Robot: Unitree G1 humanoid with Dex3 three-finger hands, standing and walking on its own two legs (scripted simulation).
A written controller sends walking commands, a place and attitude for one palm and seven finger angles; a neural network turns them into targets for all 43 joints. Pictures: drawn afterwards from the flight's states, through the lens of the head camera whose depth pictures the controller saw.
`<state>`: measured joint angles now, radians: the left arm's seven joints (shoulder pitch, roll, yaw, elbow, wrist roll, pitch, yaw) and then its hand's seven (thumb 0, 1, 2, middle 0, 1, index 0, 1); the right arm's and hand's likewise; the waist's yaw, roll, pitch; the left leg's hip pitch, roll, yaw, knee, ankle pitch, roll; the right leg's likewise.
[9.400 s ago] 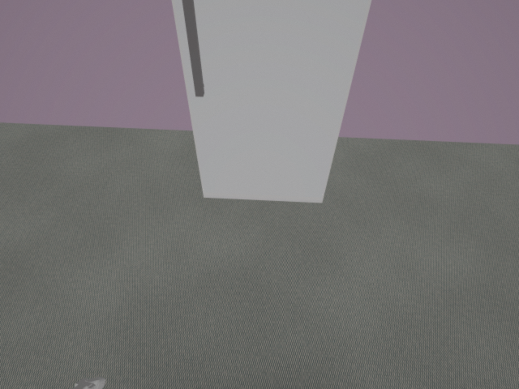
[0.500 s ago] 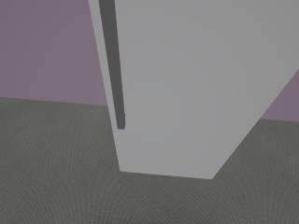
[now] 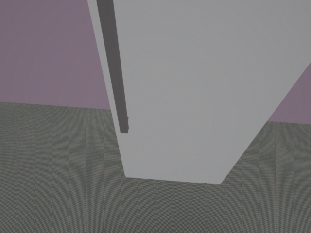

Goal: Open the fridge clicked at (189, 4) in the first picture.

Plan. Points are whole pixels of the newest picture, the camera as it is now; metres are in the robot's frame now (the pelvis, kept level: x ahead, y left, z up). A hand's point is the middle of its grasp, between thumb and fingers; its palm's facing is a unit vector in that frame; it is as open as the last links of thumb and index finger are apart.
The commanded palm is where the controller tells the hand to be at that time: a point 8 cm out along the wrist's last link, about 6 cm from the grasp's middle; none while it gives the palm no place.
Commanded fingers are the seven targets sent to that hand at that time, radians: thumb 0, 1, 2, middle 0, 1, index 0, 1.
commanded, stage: look again from close up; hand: left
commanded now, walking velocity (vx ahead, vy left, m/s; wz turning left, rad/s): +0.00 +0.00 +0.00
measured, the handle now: (118, 73) +0.51 +0.15 +0.14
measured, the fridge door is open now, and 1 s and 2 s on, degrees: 0 0 0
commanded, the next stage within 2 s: none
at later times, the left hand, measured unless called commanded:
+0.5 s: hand out of the picture +0.03 +0.18 -0.17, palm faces +0.00 -0.97 -0.24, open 7.3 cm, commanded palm none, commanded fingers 0.00 0.90 0.90 -0.20 -0.30 -0.20 -0.30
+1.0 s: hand out of the picture +0.02 +0.17 -0.17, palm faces +0.02 -0.97 -0.24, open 7.3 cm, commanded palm none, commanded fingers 0.00 0.90 0.90 -0.20 -0.30 -0.20 -0.30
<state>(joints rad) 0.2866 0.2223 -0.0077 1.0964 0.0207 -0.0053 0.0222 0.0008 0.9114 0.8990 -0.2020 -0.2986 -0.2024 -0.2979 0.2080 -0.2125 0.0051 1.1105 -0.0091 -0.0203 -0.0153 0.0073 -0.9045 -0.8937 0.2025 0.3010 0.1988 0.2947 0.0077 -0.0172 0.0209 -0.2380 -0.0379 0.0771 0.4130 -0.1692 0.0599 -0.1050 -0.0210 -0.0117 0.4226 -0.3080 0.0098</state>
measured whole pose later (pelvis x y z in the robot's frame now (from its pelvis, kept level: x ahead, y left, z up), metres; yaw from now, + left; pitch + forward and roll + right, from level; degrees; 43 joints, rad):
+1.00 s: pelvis +0.01 -0.04 +0.00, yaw +1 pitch -1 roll +0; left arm 0.26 0.23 0.00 1.09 0.01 -0.01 0.02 0.00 0.91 0.90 -0.20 -0.30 -0.20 -0.30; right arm 0.18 -0.22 0.02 1.13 -0.01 -0.02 -0.02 0.01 -0.90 -0.89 0.20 0.30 0.20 0.29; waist 0.01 -0.02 0.02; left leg -0.21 0.00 0.04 0.40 -0.18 0.01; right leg -0.06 0.02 -0.04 0.37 -0.31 -0.04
